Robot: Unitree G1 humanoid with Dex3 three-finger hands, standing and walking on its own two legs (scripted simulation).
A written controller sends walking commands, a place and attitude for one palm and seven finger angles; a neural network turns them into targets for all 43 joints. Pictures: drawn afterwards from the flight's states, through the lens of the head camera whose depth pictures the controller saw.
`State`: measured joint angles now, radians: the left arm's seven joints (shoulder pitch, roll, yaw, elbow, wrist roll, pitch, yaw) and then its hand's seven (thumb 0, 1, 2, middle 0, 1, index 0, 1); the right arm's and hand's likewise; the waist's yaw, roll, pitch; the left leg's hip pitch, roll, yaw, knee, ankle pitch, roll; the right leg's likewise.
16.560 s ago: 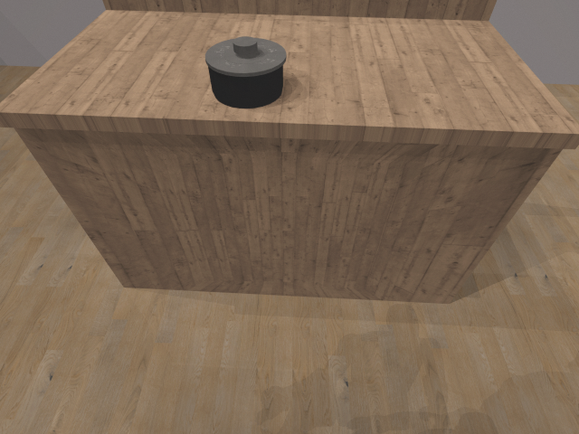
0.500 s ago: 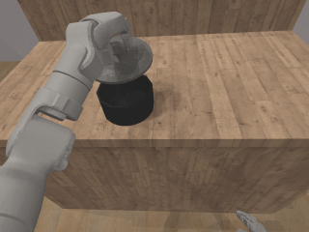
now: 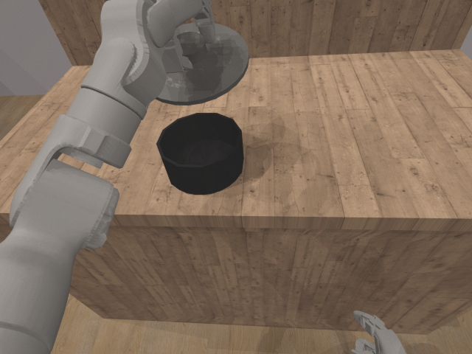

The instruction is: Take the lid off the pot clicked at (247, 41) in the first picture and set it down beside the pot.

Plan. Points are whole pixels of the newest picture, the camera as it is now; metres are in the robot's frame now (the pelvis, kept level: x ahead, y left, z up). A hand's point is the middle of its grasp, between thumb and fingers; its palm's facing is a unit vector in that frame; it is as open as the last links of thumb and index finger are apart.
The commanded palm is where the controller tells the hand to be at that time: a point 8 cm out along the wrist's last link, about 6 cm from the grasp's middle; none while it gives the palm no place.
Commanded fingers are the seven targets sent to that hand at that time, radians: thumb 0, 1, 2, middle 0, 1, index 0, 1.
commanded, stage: lift the lid straight up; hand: left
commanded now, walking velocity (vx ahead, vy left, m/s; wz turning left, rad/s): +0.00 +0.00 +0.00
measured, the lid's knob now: (188, 48) +0.48 +0.08 +0.30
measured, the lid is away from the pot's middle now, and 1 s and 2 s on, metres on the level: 0.02 0.08 0.20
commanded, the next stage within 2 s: move the lid sideways beside the pot in 0.22 s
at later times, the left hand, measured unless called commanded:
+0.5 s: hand (170, 45) +0.44 +0.09 +0.32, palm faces -0.07 -0.07 -1.00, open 8.2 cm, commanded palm +0.42 +0.12 +0.37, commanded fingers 0.00 0.62 1.07 -0.76 -0.96 -0.74 -0.95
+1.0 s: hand (117, 53) +0.44 +0.17 +0.31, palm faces -0.08 -0.07 -0.99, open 8.2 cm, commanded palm +0.42 +0.19 +0.37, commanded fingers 0.00 0.62 1.07 -0.76 -0.96 -0.74 -0.95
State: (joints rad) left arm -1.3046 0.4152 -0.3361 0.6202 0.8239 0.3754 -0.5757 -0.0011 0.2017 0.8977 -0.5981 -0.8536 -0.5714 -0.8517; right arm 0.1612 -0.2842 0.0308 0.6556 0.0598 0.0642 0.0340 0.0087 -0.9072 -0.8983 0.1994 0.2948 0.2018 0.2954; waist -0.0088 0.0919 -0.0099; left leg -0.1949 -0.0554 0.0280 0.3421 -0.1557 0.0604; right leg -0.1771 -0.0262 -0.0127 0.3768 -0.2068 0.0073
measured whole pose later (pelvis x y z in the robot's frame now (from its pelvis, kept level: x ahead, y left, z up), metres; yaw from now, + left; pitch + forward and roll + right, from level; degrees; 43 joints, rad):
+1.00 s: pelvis +0.00 -0.01 +0.00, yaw +0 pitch +1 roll +0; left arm -1.24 0.61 -0.26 0.60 0.89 0.36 -0.64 0.00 0.20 0.89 -0.60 -0.86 -0.57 -0.85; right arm 0.19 -0.31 0.02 0.62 0.08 0.10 0.02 0.01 -0.91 -0.90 0.20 0.29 0.20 0.30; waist -0.03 0.07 0.01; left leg -0.22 -0.04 0.02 0.37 -0.16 0.05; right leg -0.18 -0.01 -0.02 0.37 -0.20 0.00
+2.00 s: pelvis +0.00 +0.01 +0.00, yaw +1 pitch +3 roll -1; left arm -1.24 0.79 -0.17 0.68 0.93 0.27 -0.65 0.00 0.20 0.89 -0.60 -0.86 -0.57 -0.86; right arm 0.20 -0.31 0.03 0.61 0.10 0.15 0.01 0.01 -0.91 -0.90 0.20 0.29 0.20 0.30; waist -0.04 0.07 0.03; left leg -0.27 -0.06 0.01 0.40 -0.17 0.08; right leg -0.21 -0.02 -0.03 0.35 -0.18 0.02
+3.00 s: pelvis +0.01 +0.00 +0.00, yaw +1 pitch +3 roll -1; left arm -1.17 0.83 -0.13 0.74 0.93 0.26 -0.64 0.00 0.20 0.89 -0.60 -0.86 -0.57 -0.85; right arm 0.23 -0.32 0.03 0.62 0.11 0.15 0.00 0.01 -0.91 -0.90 0.20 0.29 0.20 0.30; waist -0.05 0.06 0.05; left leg -0.27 -0.04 -0.01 0.42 -0.19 0.06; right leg -0.20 0.00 -0.05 0.35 -0.20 0.00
